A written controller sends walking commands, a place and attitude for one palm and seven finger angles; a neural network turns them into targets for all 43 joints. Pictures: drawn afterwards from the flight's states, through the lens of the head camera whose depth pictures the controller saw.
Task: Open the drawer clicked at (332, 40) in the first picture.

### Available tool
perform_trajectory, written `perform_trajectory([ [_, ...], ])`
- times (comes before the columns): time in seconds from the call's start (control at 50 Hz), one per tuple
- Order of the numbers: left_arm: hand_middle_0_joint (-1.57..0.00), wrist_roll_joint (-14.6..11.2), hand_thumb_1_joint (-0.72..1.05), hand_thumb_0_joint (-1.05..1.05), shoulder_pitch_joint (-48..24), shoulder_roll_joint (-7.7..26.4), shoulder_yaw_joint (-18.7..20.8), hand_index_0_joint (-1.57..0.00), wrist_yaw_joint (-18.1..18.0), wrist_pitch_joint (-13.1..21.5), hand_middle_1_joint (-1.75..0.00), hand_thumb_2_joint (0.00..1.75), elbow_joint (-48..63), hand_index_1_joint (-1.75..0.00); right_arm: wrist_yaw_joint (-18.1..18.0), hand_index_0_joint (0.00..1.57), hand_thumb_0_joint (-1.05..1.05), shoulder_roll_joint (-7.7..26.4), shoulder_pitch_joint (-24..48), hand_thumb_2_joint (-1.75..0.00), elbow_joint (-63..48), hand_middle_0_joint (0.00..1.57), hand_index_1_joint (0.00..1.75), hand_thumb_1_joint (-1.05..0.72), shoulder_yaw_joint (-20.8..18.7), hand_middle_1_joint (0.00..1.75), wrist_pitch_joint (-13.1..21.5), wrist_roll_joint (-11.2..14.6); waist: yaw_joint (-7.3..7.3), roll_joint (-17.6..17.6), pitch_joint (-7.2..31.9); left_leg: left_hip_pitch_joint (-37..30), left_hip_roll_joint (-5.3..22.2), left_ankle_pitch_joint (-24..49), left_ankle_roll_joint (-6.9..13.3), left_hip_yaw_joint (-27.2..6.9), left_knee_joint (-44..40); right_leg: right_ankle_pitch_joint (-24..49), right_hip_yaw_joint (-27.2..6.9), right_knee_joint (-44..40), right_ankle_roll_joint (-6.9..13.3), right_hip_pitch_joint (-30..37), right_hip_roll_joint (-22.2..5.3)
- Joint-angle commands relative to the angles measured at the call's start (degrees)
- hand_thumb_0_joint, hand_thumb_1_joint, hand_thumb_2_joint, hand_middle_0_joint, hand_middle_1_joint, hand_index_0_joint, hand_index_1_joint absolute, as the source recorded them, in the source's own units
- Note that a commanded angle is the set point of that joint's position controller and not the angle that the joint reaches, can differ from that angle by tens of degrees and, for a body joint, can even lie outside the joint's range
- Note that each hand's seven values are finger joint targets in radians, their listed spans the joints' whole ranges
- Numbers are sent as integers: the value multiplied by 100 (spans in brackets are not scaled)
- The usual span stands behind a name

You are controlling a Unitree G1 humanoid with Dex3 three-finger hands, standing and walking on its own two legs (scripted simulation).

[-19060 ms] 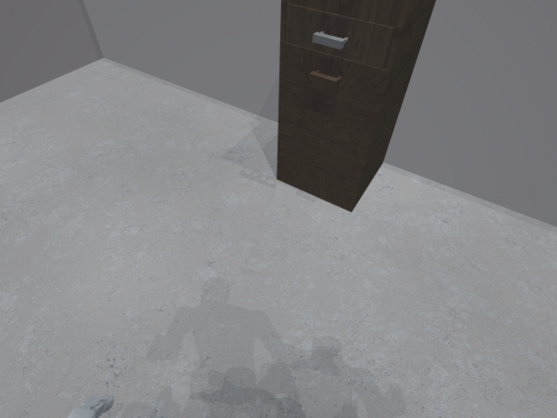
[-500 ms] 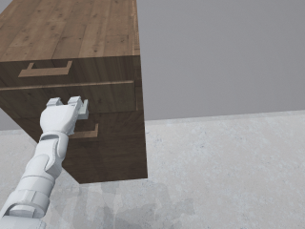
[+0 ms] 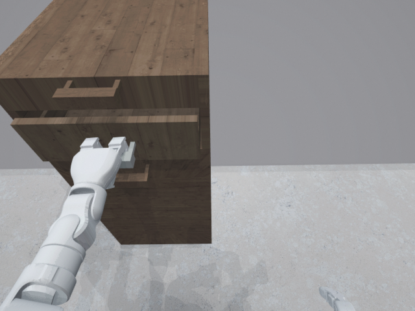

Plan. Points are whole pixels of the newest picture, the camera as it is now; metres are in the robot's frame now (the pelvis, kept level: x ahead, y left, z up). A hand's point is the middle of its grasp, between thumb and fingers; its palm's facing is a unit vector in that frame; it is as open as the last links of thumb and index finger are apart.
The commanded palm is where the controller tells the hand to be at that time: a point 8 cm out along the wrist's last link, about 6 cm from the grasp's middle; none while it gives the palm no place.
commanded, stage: pull the drawer open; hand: left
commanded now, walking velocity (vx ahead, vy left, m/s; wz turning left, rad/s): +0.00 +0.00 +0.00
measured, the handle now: (110, 152) +0.43 +0.24 +0.04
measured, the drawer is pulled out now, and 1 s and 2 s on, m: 0.04 0.24 0.30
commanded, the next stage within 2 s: open the thumb to release the handle in 1.40 s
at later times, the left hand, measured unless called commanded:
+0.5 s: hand (96, 222) +0.28 +0.23 +0.02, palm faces +0.03 -0.10 -0.99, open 6.2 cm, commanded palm +0.24 +0.23 +0.08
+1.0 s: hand (79, 287) +0.17 +0.22 +0.03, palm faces -0.01 -0.11 -0.99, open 6.2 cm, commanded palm +0.13 +0.23 +0.08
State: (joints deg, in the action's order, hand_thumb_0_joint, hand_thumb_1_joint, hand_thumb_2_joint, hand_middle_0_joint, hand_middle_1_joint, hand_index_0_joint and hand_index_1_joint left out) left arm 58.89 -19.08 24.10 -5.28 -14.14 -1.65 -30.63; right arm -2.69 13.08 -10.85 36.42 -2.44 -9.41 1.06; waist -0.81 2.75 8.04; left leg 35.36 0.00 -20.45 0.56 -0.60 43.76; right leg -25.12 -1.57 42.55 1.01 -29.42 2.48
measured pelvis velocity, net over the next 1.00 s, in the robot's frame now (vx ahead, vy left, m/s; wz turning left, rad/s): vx -0.01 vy -0.02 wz -0.01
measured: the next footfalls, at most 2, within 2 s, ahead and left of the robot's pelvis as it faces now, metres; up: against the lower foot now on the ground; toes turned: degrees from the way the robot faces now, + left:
none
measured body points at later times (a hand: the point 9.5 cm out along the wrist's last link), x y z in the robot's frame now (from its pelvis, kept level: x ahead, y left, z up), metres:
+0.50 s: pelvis +0.00 +0.00 +0.00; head +0.03 -0.02 +0.45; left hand +0.27 +0.23 +0.08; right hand +0.15 -0.26 -0.11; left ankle +0.01 +0.11 -0.71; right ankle -0.05 -0.11 -0.71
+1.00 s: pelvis -0.01 -0.02 +0.00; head +0.01 -0.04 +0.44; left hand +0.16 +0.22 +0.08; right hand +0.21 -0.23 -0.09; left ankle +0.01 +0.11 -0.71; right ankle -0.05 -0.11 -0.71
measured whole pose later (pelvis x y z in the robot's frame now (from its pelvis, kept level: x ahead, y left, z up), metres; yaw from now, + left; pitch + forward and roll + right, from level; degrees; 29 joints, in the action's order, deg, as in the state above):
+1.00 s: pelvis -0.01 -0.02 +0.00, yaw -1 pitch +7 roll +0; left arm 56.8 31.9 23.4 -1.4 -18.6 0.9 12.4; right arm 1.8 12.7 -5.9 31.4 -0.3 -6.5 -1.3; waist 3.7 3.2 6.5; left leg 30.9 0.6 -21.7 -0.7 -0.2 45.6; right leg -27.0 -2.0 46.2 2.2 -26.1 3.1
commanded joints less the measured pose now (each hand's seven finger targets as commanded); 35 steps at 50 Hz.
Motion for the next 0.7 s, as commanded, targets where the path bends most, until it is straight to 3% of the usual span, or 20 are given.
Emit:
perform_trajectory([
  [0.0,-40,-141,90,0,-1741,1266,718,-40,-70,62,-135,90,705,-135,-126,20,0,830,-113,-90,-642,20,30,-90,-280,30,166,-14,6,-193,1554,-1440,-188,2055,210,222,-237,2623,173,-501,85,331,60],
  [0.04,-40,-133,90,0,-1039,1435,984,-40,-71,175,-135,90,923,-135,-108,20,0,794,-12,-90,-755,20,30,-90,-278,30,155,-17,248,-158,1911,-1500,-194,2316,203,243,-250,2876,122,-434,109,629,68],
  [0.06,-40,-228,90,0,-783,1160,783,-40,-70,183,-135,90,1096,-135,-87,20,0,785,24,-90,-840,20,30,-90,-280,30,174,-12,223,-62,1807,-1502,-204,2282,215,253,-258,2930,121,-467,116,642,66],
  [0.12,-40,-338,90,0,123,1369,1149,-40,-80,262,-135,90,1410,-135,-43,20,0,803,133,-90,-916,20,30,-90,-290,30,204,-17,358,-256,1797,-1337,-182,2351,206,260,-307,3150,86,-464,113,930,61],
  [0.14,-40,-350,90,0,357,1263,1057,-40,-84,296,-135,90,1699,-135,-18,20,0,772,231,-90,-991,20,30,-90,-263,30,225,4,385,-218,1739,-1313,-200,2267,211,293,-327,3242,55,-483,78,923,51],
  [0.2,-40,-419,90,0,984,1245,1129,-40,-163,253,-135,90,2119,-135,21,20,0,797,285,-90,-1041,20,30,-90,-278,30,306,-7,367,-277,1474,-1212,-186,2166,213,292,-370,3283,67,-494,68,933,53],
  [0.22,-40,-419,90,0,1242,1384,1321,-40,-201,240,-135,90,2247,-135,26,20,0,813,325,-90,-1040,20,30,-90,-296,30,313,-21,405,-400,1528,-1203,-167,2231,207,278,-382,3297,33,-493,78,1038,53],
  [0.26,-40,-375,90,0,1626,1117,1116,-40,-306,195,-135,90,2802,-135,82,20,0,771,400,-90,-1096,20,30,-90,-303,30,368,-32,405,-109,1527,-1387,-154,2433,197,277,-372,3350,69,-429,85,917,64],
  [0.34,-40,-326,90,0,2201,1102,1184,-40,-516,-2,-135,90,3400,-135,173,20,0,768,582,-90,-1091,20,30,-90,-282,30,433,-38,403,99,1343,-1569,-99,2363,149,230,-397,2873,141,-436,99,626,89],
  [0.36,-40,-370,90,0,2245,810,915,-40,-542,-68,-135,90,3492,-135,181,20,0,755,558,-90,-1104,20,30,-90,-299,30,468,-45,318,130,1214,-1585,-106,2263,163,225,-385,2747,175,-451,101,554,93],
  [0.38,-40,-314,90,0,2138,1015,1085,-40,-588,-98,-135,90,3546,-135,189,20,0,773,590,-90,-1076,20,30,-90,-279,30,469,-54,315,34,1177,-1591,-77,2212,145,190,-402,2602,196,-442,104,454,110],
  [0.44,-40,-236,90,0,2482,968,1078,-40,-676,-192,-135,90,3907,-135,210,20,0,726,745,-90,-1092,20,30,-90,-254,30,507,-88,395,165,1370,-1796,-73,2371,130,186,-377,2637,170,-393,114,506,87],
  [0.46,-40,-277,90,0,2635,764,909,-40,-682,-227,-135,90,3997,-135,216,20,0,709,718,-90,-1107,20,30,-90,-267,30,533,-94,360,127,1303,-1799,-72,2435,133,176,-340,2709,207,-369,111,507,87],
  [0.52,-40,-309,90,0,3010,834,1049,-40,-676,-273,-135,90,4097,-135,221,20,0,697,872,-90,-1116,20,30,-90,-219,30,549,-100,400,-186,1191,-1754,-72,2372,123,150,-363,2726,177,-401,103,581,80],
  [0.56,-40,-277,90,0,3181,627,821,-40,-661,-283,-135,90,4272,-135,234,20,0,642,966,-90,-1179,20,30,-90,-183,30,566,-109,400,-117,1023,-1780,-76,2294,127,141,-358,2610,199,-384,91,464,73],
  [0.58,-40,-264,90,0,3227,716,900,-40,-655,-260,-135,90,4460,-135,245,20,0,639,1036,-90,-1203,20,30,-90,-153,30,577,-117,458,-133,1171,-1824,-85,2311,120,144,-348,2670,200,-370,83,515,57],
  [0.64,-40,-256,90,0,3654,649,824,-40,-607,-231,-135,90,4656,-135,275,20,0,590,1178,-90,-1261,20,30,-90,-73,30,574,-136,502,0,995,-1875,-82,2354,113,120,-347,2624,174,-368,88,458,45],
  [0.68,-40,-258,90,0,3799,653,860,-40,-572,-198,-135,90,4710,-135,288,20,0,572,1195,-90,-1268,20,30,-90,-52,30,575,-148,498,-114,851,-1819,-86,2244,116,116,-342,2589,178,-394,83,413,53],
])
